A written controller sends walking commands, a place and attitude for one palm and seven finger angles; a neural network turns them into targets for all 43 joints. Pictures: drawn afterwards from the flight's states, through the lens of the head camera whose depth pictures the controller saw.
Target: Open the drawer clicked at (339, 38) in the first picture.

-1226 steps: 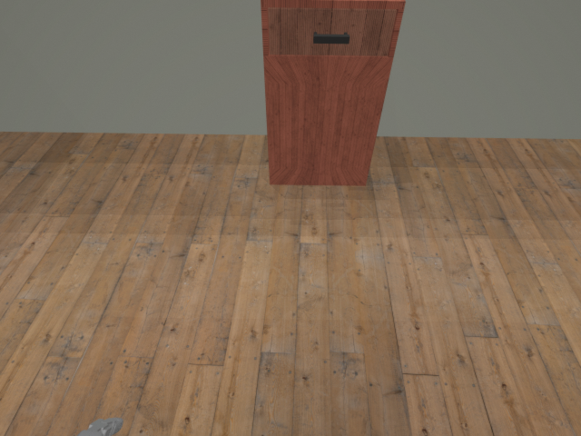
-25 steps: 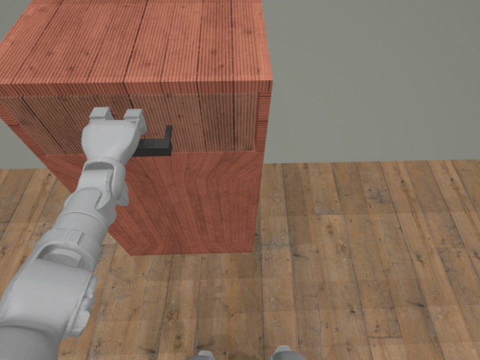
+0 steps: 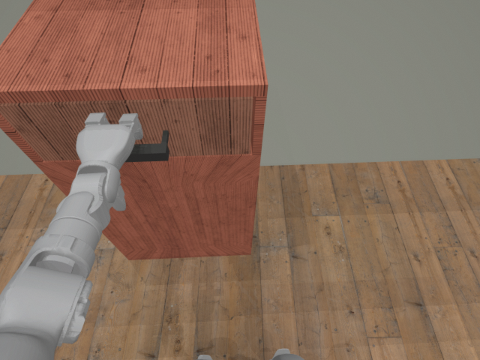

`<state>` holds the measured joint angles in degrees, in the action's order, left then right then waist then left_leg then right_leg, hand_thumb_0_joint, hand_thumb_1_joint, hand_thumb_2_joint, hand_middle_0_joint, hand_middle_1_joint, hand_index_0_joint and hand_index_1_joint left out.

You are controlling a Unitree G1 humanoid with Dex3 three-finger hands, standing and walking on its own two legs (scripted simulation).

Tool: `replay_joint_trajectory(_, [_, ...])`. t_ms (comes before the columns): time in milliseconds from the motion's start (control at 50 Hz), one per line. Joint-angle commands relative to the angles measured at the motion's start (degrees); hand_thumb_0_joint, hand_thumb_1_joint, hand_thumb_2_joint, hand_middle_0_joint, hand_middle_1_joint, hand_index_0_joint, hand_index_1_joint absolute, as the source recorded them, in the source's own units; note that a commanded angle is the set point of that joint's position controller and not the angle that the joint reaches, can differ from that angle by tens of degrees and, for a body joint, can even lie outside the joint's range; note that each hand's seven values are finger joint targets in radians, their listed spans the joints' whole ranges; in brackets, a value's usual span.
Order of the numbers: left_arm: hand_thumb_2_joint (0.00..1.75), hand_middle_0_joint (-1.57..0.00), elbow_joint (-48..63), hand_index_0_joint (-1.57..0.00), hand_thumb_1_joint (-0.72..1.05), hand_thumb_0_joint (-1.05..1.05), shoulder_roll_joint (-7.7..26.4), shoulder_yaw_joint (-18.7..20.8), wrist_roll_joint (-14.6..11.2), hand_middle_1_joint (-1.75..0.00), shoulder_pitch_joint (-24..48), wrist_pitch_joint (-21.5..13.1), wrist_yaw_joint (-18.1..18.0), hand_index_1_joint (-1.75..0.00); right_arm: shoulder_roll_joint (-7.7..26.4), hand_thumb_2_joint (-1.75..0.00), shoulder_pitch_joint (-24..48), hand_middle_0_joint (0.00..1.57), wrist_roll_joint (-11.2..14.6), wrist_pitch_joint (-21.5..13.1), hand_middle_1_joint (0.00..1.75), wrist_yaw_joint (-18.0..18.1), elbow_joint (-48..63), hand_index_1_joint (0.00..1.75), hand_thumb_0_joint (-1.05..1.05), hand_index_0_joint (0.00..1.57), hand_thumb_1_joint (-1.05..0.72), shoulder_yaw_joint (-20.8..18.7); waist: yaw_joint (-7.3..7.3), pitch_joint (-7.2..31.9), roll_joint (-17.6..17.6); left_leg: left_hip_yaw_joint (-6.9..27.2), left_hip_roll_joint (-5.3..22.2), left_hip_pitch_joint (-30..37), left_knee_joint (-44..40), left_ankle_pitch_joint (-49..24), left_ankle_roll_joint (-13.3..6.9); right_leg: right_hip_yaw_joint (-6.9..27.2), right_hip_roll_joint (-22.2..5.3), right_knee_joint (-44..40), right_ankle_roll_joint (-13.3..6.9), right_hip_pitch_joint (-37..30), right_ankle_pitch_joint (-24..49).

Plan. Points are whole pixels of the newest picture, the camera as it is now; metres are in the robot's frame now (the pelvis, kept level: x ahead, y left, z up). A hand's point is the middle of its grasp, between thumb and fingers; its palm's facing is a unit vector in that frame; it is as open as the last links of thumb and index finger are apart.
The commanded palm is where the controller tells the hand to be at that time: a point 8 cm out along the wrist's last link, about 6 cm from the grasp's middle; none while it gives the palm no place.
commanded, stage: lift the fingers back up to retry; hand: left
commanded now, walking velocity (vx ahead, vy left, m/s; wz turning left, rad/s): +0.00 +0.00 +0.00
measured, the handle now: (135, 144) +0.50 +0.21 +0.03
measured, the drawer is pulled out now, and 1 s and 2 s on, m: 0.00 0.00 0.00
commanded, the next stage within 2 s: re-aim the fingers above the handle in 0.62 s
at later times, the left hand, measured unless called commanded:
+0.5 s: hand (112, 141) +0.46 +0.23 +0.08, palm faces +0.02 -0.01 -1.00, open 13.5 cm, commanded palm +0.43 +0.22 +0.15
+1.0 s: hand (102, 144) +0.45 +0.24 +0.09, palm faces -0.01 +0.02 -1.00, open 13.8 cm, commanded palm +0.43 +0.23 +0.14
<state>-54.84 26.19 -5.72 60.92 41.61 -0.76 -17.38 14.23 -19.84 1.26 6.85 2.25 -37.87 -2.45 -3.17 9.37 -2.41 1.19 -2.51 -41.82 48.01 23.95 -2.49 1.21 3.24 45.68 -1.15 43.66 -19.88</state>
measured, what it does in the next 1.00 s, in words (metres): stands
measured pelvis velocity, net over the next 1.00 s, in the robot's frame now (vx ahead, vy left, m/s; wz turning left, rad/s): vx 0.03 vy -0.01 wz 0.01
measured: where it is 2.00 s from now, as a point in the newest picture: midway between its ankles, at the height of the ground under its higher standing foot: outside the picture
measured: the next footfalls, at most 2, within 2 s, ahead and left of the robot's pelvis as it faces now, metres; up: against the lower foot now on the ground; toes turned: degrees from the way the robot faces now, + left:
none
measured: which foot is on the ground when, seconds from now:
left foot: down 0.00-1.00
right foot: down 0.00-1.00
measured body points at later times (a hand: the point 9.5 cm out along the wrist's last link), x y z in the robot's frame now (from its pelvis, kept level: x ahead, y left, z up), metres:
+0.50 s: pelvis +0.03 +0.00 +0.02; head +0.08 -0.01 +0.47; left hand +0.45 +0.22 +0.14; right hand +0.11 -0.25 -0.11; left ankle -0.02 +0.09 -0.70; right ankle +0.01 -0.11 -0.70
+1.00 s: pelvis +0.03 -0.01 +0.02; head +0.08 -0.03 +0.47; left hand +0.45 +0.24 +0.14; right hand +0.12 -0.27 -0.11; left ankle -0.02 +0.09 -0.70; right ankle +0.01 -0.11 -0.70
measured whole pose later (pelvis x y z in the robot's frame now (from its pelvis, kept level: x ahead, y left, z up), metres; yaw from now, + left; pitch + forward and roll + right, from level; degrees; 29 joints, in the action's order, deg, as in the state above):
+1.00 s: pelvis +0.03 -0.01 +0.02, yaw +0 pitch +13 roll +0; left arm -45.6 26.9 -5.2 59.6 36.6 0.3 -12.7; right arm 14.3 -15.0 1.6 7.8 2.6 -38.1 -2.5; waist -0.6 6.6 -3.1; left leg 1.5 -2.6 -28.4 37.1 21.3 -1.9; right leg 1.5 2.9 36.9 -1.8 31.1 -18.4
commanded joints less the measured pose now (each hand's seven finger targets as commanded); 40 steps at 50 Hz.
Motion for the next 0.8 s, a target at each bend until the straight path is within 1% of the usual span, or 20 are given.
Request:
replay_joint_trajectory(0, [0.30, -0.30, 11.6, -0.30, -0.50, 0.00, 10.1, 3.5, -0.3, -1.20, 22.9, -1.9, -1.4, -1.20, 8.2, -0.90, -3.7, 0.20, -0.3, -1.4, 0.30, 0.4, 4.6, 0.30, 0.00, 0.20, -0.90, -3.3, -1.76, 18.7, 0.5, -0.3, 1.1, 13.2, -6.8, -18.5, -0.4, -1.3, -0.1, -6.7, -1.5, -13.5, 12.9])
replay_joint_trajectory(100, [0.30, -0.30, 17.4, -0.30, -0.50, 0.00, 9.6, 3.4, -0.6, -1.20, 24.9, -2.9, -2.2, -1.20, 8.0, -0.90, -2.9, 0.20, -0.6, -1.8, 0.30, 0.2, 4.5, 0.30, 0.00, 0.20, -0.90, -3.7, -1.26, 21.3, -2.9, 0.6, 1.5, 19.8, -7.6, -25.5, 0.4, -2.0, 0.1, -7.0, -1.8, -13.9, 15.2])
replay_joint_trajectory(140, [0.30, -0.30, 19.1, -0.30, -0.50, 0.00, 10.9, 5.0, -0.5, -1.20, 22.9, -2.8, -2.8, -1.20, 7.9, -0.90, -2.2, 0.20, -0.7, -1.7, 0.30, 0.0, 4.7, 0.30, 0.00, 0.20, -0.90, -3.7, -0.22, 22.5, -4.0, 0.6, 1.6, 21.6, -7.7, -29.0, 0.8, -2.1, 0.2, -7.0, -1.8, -14.9, 16.6])
replay_joint_trajectory(180, [0.30, -0.30, 18.3, -0.30, -0.50, 0.00, 11.9, 5.9, -0.6, -1.20, 22.9, -2.0, -3.2, -1.20, 7.8, -0.90, -1.9, 0.20, -0.6, -1.5, 0.30, -0.2, 4.5, 0.30, 0.00, 0.20, -0.90, -3.5, 0.05, 21.5, -2.1, 0.4, 1.5, 20.3, -8.4, -30.0, 0.7, -2.2, 0.2, -7.3, -1.7, -16.9, 18.1])
replay_joint_trajectory(200, [0.30, -0.30, 16.5, -0.30, -0.50, 0.00, 13.1, 7.3, -0.3, -1.20, 21.6, -1.1, -3.5, -1.20, 7.9, -0.90, -1.4, 0.20, -0.5, -1.3, 0.30, -0.2, 4.3, 0.30, 0.00, 0.20, -0.90, -3.4, 0.30, 19.2, -1.5, 0.3, 1.5, 19.4, -8.9, -29.5, 0.8, -2.3, 0.2, -7.4, -1.8, -17.0, 18.2])
replay_joint_trajectory(240, [0.30, -0.30, 18.3, -0.30, -0.50, 0.00, 11.7, 5.7, -0.4, -1.20, 23.9, -0.1, -3.4, -1.20, 7.9, -0.90, -0.8, 0.20, -0.4, -1.4, 0.30, -0.3, 4.6, 0.30, 0.00, 0.20, -0.90, -3.4, -0.16, 18.8, -0.6, 0.0, 1.5, 19.5, -9.8, -28.6, 0.5, -2.2, 0.0, -8.4, -1.7, -18.3, 18.6])
replay_joint_trajectory(280, [0.30, -0.30, 21.7, -0.30, -0.50, 0.00, 14.8, 8.0, -0.3, -1.20, 24.3, 0.0, -3.3, -1.20, 7.9, -0.90, -0.3, 0.20, -0.5, -1.3, 0.30, -0.3, 5.1, 0.30, 0.00, 0.20, -0.90, -3.4, 1.19, 23.1, -2.7, -0.1, 1.4, 22.1, -9.8, -33.5, 0.6, -1.6, -0.2, -8.2, -1.8, -21.7, 22.0])
replay_joint_trajectory(300, [0.30, -0.30, 22.4, -0.30, -0.50, 0.00, 15.8, 9.1, -0.4, -1.20, 22.9, 0.3, -3.1, -1.20, 7.8, -0.90, -0.1, 0.20, -0.5, -1.1, 0.30, -0.2, 5.2, 0.30, 0.00, 0.20, -0.90, -3.5, 1.48, 24.5, -1.8, -0.2, 1.4, 23.1, -9.7, -35.6, 0.6, -1.6, -0.2, -8.2, -1.7, -23.1, 23.8])
replay_joint_trajectory(400, [0.30, -0.30, 24.5, -0.30, -0.50, 0.00, 14.9, 7.8, -1.7, -1.20, 21.4, 1.5, -0.6, -1.20, 7.9, -0.90, 1.7, 0.20, 0.0, -1.0, 0.30, 0.1, 5.5, 0.30, 0.00, 0.20, -0.90, -3.2, 1.14, 20.9, -0.3, -0.6, 1.4, 23.6, -11.6, -35.9, 0.5, -1.5, -0.4, -10.1, -1.4, -25.5, 25.4])
replay_joint_trajectory(420, [0.30, -0.30, 25.2, -0.30, -0.50, 0.00, 14.1, 7.0, -1.8, -1.20, 20.5, 1.9, 0.1, -1.20, 7.8, -0.90, 2.3, 0.20, 0.0, -1.0, 0.30, 0.1, 5.9, 0.30, 0.00, 0.20, -0.90, -3.1, 1.44, 20.7, -0.7, -0.6, 1.4, 24.1, -12.0, -36.3, 0.5, -1.6, -0.5, -10.4, -1.4, -25.7, 25.2])
replay_joint_trajectory(460, [0.30, -0.30, 23.0, -0.30, -0.50, 0.00, 9.9, 3.5, -2.2, -1.20, 19.3, 2.7, 1.8, -1.20, 7.9, -0.90, 2.5, 0.20, 0.3, -0.8, 0.30, 0.0, 5.6, 0.30, 0.00, 0.20, -0.90, -3.1, 0.41, 17.9, 0.4, -0.5, 1.6, 24.7, -12.5, -36.0, 0.7, -2.0, -0.6, -11.3, -1.5, -24.2, 23.9])
replay_joint_trajectory(500, [0.30, -0.30, 20.3, -0.30, -0.50, 0.00, 8.6, 2.5, -2.5, -1.20, 16.4, 3.3, 3.6, -1.20, 8.2, -0.90, 2.6, 0.20, 0.5, -0.5, 0.30, -0.1, 5.7, 0.30, 0.00, 0.20, -0.90, -2.9, 0.77, 15.0, 2.2, -0.5, 1.6, 24.0, -13.2, -33.6, 0.7, -2.1, -0.5, -11.8, -1.5, -23.4, 22.5])
replay_joint_trajectory(560, [0.30, -0.30, 21.9, -0.30, -0.50, 0.00, 8.3, 1.8, -2.9, -1.20, 15.5, 3.0, 5.8, -1.20, 8.3, -0.90, 3.2, 0.20, 0.3, -0.1, 0.30, 0.0, 6.5, 0.30, 0.00, 0.20, -0.90, -2.9, 1.41, 16.5, 2.3, -0.9, 1.2, 24.5, -13.5, -33.4, 0.5, -1.7, -0.9, -12.2, -1.6, -25.9, 23.7])
replay_joint_trajectory(620, [0.30, -0.30, 22.0, -0.30, -0.50, 0.00, 8.1, 1.0, -2.5, -1.20, 16.7, 1.7, 7.2, -1.20, 8.1, -0.90, 3.7, 0.20, 0.3, 0.4, 0.30, 0.3, 6.7, 0.30, 0.00, 0.20, -0.90, -2.6, 0.97, 14.2, 2.8, -1.0, 0.9, 23.0, -13.5, -30.4, 0.2, -1.5, -1.1, -12.3, -1.5, -25.0, 23.3])
replay_joint_trajectory(660, [0.30, -0.30, 23.2, -0.30, -0.50, 0.00, 9.7, 2.2, -2.2, -1.20, 19.1, 0.1, 7.1, -1.20, 8.1, -0.90, 3.9, 0.20, 0.2, 0.4, 0.30, 0.6, 6.7, 0.30, 0.00, 0.20, -0.90, -2.5, 0.96, 13.8, 2.4, -0.8, 0.8, 22.7, -13.8, -29.0, 0.3, -1.4, -1.2, -12.3, -1.8, -24.7, 21.9])
replay_joint_trajectory(700, [0.30, -0.30, 26.7, -0.30, -0.50, 0.00, 11.3, 3.8, -2.0, -1.20, 20.5, -1.9, 6.0, -1.20, 7.6, -0.90, 4.0, 0.20, -0.2, 0.0, 0.30, 0.6, 7.1, 0.30, 0.00, 0.20, -0.90, -2.8, 1.76, 17.5, -0.2, -0.9, 0.6, 24.1, -13.1, -30.7, 0.3, -0.9, -1.2, -11.5, -1.8, -25.7, 23.3])
replay_joint_trajectory(720, [0.30, -0.30, 26.2, -0.30, -0.50, 0.00, 12.6, 5.4, -2.0, -1.20, 19.1, -2.4, 5.3, -1.20, 7.3, -0.90, 3.9, 0.20, -0.3, -0.1, 0.30, 0.8, 6.9, 0.30, 0.00, 0.20, -0.90, -2.8, 2.26, 18.1, 0.2, -1.1, 0.4, 23.9, -12.9, -31.3, 0.3, -0.7, -1.1, -11.3, -1.8, -26.4, 24.1])
replay_joint_trajectory(740, [0.30, -0.30, 25.3, -0.30, -0.50, 0.00, 16.2, 8.9, -1.6, -1.20, 17.8, -2.9, 4.5, -1.20, 7.5, -0.90, 3.9, 0.20, -0.4, 0.0, 0.30, 1.1, 6.7, 0.30, 0.00, 0.20, -0.90, -2.7, 2.96, 18.4, 0.9, -1.3, 0.4, 22.7, -12.8, -31.3, 0.3, -0.6, -1.1, -10.9, -1.8, -27.4, 24.9])
replay_joint_trajectory(760, [0.30, -0.30, 26.0, -0.30, -0.50, 0.00, 17.6, 9.8, -1.6, -1.20, 18.6, -3.3, 3.8, -1.20, 7.6, -0.90, 4.0, 0.20, -0.6, 0.1, 0.30, 1.2, 6.6, 0.30, 0.00, 0.20, -0.90, -2.6, 3.29, 19.4, -0.1, -1.2, 0.2, 21.8, -13.0, -31.4, 0.5, -0.5, -1.2, -10.6, -1.9, -28.5, 25.3])
replay_joint_trajectory(780, [0.30, -0.30, 26.2, -0.30, -0.50, 0.00, 16.8, 9.3, -1.3, -1.20, 19.5, -3.4, 2.9, -1.20, 7.0, -0.90, 4.3, 0.20, -0.5, -0.1, 0.30, 1.1, 6.6, 0.30, 0.00, 0.20, -0.90, -2.6, 2.97, 18.8, -0.7, -1.2, 0.2, 21.4, -12.9, -31.0, 0.6, -0.4, -1.2, -10.3, -1.8, -27.7, 25.2])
